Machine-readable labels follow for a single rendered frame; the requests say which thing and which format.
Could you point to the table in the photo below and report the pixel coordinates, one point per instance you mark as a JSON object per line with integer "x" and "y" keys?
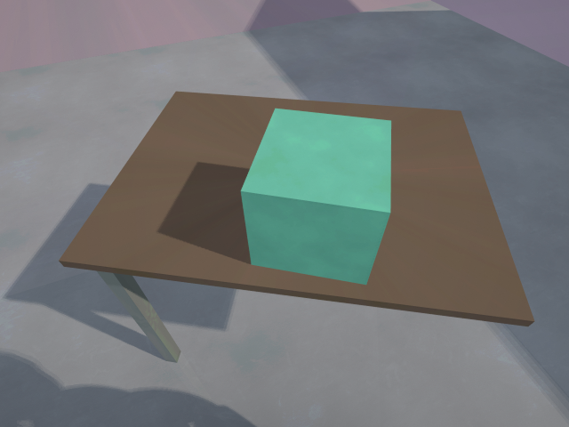
{"x": 175, "y": 212}

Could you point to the carton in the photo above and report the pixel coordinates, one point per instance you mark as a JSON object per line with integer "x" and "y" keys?
{"x": 317, "y": 196}

